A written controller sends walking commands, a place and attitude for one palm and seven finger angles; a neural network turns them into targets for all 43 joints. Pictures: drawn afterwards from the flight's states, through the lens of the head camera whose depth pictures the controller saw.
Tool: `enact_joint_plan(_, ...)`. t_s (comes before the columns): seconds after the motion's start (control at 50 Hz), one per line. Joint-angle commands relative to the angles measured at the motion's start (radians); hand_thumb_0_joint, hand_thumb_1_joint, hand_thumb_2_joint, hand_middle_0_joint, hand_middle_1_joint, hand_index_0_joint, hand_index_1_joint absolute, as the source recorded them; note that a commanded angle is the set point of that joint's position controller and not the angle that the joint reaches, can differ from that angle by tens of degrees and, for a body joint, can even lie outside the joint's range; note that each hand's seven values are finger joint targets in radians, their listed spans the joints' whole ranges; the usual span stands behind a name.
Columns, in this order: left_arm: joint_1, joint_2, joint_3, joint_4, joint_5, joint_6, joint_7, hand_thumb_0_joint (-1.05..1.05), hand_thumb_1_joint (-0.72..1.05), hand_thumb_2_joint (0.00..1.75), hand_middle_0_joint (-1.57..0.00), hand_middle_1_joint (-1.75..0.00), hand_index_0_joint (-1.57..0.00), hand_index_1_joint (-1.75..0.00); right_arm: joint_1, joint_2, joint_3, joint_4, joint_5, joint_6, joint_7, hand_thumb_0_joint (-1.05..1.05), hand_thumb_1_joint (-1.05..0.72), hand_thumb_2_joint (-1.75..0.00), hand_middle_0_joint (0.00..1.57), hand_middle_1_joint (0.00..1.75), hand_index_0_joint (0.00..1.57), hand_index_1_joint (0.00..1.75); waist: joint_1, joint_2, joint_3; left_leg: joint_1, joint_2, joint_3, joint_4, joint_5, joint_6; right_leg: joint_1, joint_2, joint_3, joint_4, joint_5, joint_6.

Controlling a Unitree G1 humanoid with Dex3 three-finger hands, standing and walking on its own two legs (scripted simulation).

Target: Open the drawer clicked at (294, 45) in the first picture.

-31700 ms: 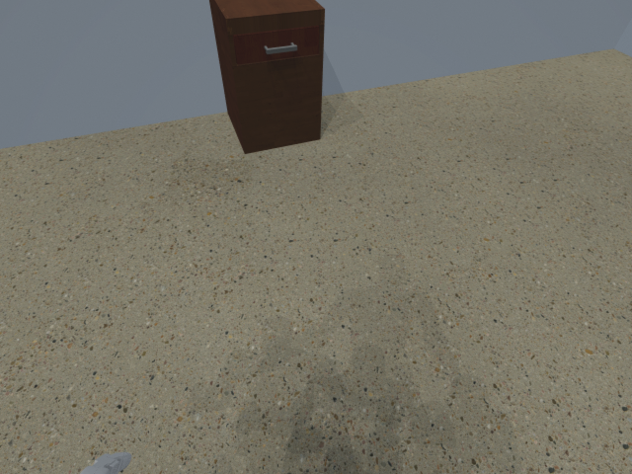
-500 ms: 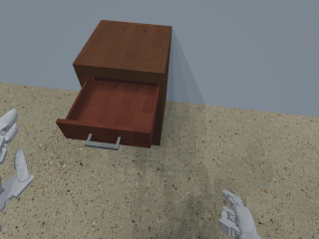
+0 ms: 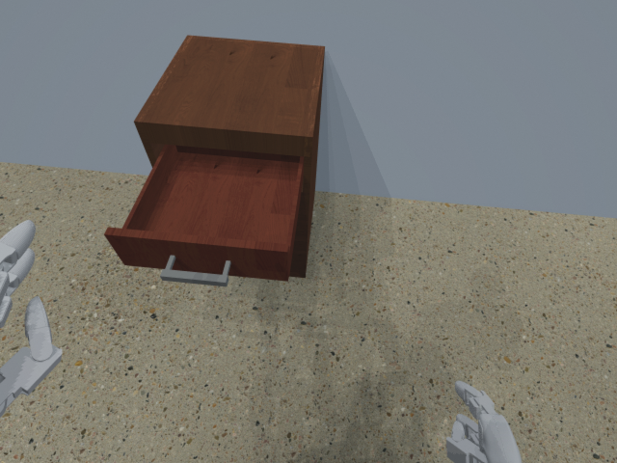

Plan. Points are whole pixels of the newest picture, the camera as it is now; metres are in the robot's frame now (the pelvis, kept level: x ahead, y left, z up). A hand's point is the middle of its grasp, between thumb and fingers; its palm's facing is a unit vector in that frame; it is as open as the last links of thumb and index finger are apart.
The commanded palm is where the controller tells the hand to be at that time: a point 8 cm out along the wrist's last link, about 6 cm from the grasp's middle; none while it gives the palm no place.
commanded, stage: stop stepping back and stand still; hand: left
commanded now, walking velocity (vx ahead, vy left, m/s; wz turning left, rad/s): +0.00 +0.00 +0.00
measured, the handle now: (197, 270) +0.50 +0.26 -0.23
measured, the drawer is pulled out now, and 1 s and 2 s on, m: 0.29 0.29 0.29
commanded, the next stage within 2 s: let the arm hang, fingers relaxed in 0.74 s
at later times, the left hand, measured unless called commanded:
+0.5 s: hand (88, 346) +0.20 +0.21 +0.14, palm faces +0.32 -0.84 -0.44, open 7.4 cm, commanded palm +0.13 +0.26 +0.17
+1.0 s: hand (151, 426) +0.17 +0.21 -0.07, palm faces +0.08 -0.91 -0.40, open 7.4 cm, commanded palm none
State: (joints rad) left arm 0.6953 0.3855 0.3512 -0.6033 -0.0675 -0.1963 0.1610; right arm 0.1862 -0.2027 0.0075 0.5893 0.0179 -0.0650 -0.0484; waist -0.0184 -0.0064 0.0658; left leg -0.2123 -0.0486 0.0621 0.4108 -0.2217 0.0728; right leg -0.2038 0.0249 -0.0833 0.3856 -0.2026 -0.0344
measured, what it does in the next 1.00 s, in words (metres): stands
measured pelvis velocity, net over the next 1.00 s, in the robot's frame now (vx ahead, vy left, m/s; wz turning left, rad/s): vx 0.00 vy -0.02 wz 0.01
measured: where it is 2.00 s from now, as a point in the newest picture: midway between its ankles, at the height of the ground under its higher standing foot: outside the picture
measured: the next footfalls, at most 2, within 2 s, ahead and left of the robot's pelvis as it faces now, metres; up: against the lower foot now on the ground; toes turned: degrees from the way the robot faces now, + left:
none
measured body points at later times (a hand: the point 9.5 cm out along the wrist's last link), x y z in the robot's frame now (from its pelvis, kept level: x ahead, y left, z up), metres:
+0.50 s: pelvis +0.00 -0.02 +0.00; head +0.04 -0.02 +0.45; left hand +0.18 +0.25 +0.17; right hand +0.18 -0.26 -0.08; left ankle +0.00 +0.06 -0.74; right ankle +0.00 -0.09 -0.74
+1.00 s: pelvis +0.00 -0.02 -0.01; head +0.02 -0.05 +0.44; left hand +0.17 +0.26 -0.04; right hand +0.15 -0.27 -0.13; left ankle +0.00 +0.07 -0.74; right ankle +0.00 -0.09 -0.74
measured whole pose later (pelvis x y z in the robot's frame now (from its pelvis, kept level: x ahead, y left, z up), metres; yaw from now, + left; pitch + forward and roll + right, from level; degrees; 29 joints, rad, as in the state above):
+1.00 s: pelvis +0.00 -0.02 -0.01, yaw +1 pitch +1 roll +0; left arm 0.32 0.28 0.10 0.33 0.03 0.01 0.03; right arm 0.14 -0.27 -0.01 0.77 -0.01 -0.04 0.01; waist -0.01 0.06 0.02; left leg -0.29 -0.04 0.05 0.56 -0.30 0.05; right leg -0.29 0.03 -0.10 0.56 -0.30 -0.07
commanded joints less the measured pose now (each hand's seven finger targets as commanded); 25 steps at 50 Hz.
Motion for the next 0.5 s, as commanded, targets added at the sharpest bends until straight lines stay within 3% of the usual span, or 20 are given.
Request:
enact_joint_plan(0.0,0.002,0.139,0.106,-0.212,0.005,-0.067,0.026,0.0,0.9,0.9,-0.2,-0.3,-0.2,-0.3,-0.092,-0.127,-0.046,-0.155,-0.003,-0.058,-0.021,0.0,-0.9,-0.9,0.2,0.3,0.2,0.3,0.01,0.062,-0.129,-0.05,0.151,-0.168,-0.113,0.08,-0.057,0.13,-0.078,0.108,-0.023,0.116,0.021)
enact_joint_plan(0.08,-0.021,0.137,0.101,-0.209,0.008,-0.062,0.029,0.0,0.9,0.9,-0.2,-0.3,-0.2,-0.3,-0.091,-0.128,-0.046,-0.151,-0.006,-0.062,-0.023,0.0,-0.9,-0.9,0.2,0.3,0.2,0.3,0.008,0.066,-0.124,-0.036,0.139,-0.159,-0.106,0.032,-0.052,0.103,-0.085,0.132,-0.054,0.085,0.017)
enact_joint_plan(0.14,-0.025,0.124,0.092,-0.173,0.01,-0.057,0.032,0.0,0.9,0.9,-0.2,-0.3,-0.2,-0.3,-0.088,-0.125,-0.044,-0.146,-0.006,-0.06,-0.022,0.0,-0.9,-0.9,0.2,0.3,0.2,0.3,0.008,0.029,-0.117,-0.039,0.133,-0.158,-0.097,0.031,-0.048,0.102,-0.089,0.142,-0.074,0.081,0.015)
enact_joint_plan(0.48,0.002,0.142,0.101,-0.19,0.004,-0.04,0.034,0.0,0.9,0.9,-0.2,-0.3,-0.2,-0.3,-0.097,-0.125,-0.046,-0.155,0.0,-0.035,-0.019,0.0,-0.9,-0.9,0.2,0.3,0.2,0.3,0.006,0.056,-0.159,0.009,0.122,-0.134,-0.038,0.19,-0.048,0.132,-0.103,0.146,-0.077,0.235,0.01)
